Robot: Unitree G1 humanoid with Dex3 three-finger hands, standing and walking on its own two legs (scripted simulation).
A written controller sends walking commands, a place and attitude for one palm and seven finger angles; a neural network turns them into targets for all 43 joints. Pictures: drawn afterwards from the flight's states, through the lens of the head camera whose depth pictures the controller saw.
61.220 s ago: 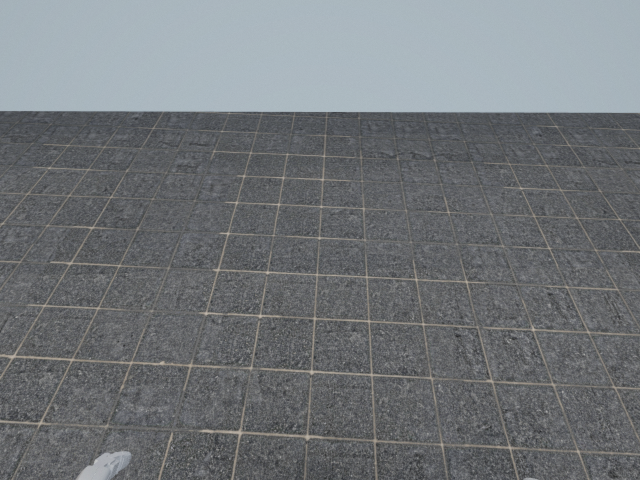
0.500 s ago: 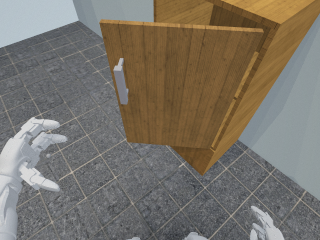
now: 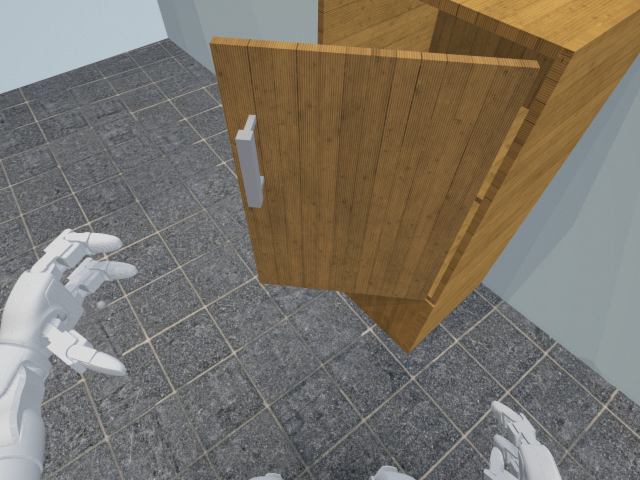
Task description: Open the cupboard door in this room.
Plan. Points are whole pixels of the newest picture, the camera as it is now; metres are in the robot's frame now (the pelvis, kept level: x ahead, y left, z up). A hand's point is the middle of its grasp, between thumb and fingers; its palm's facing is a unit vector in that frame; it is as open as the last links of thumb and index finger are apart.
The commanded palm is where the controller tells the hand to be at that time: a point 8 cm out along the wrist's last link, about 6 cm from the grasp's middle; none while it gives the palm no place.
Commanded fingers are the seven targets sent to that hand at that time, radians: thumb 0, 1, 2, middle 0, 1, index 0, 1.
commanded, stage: move the hooked fingers beside the handle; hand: left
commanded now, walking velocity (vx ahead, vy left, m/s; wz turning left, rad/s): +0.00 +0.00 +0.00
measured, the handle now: (253, 163) +0.55 +0.14 +0.06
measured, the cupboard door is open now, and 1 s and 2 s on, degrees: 43 43 43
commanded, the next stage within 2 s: none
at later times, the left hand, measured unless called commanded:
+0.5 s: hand (150, 259) +0.36 +0.24 +0.06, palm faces -0.06 -1.00 -0.02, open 14.0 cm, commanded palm +0.34 +0.29 +0.06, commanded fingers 0.00 -0.50 0.30 -0.30 -1.20 -0.30 -1.20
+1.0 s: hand (180, 218) +0.43 +0.22 +0.06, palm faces -0.06 -1.00 +0.00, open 14.0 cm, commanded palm +0.41 +0.27 +0.06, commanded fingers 0.00 -0.50 0.30 -0.30 -1.20 -0.30 -1.20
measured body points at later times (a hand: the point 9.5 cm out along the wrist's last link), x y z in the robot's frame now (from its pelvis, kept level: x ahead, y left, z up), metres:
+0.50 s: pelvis +0.00 +0.01 +0.00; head +0.07 +0.01 +0.44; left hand +0.36 +0.29 +0.07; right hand +0.11 -0.26 -0.10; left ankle -0.02 +0.09 -0.69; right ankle +0.04 -0.11 -0.69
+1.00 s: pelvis +0.00 +0.00 -0.01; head +0.09 +0.01 +0.43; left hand +0.43 +0.27 +0.06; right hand +0.06 -0.27 -0.11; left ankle -0.02 +0.09 -0.69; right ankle +0.04 -0.11 -0.69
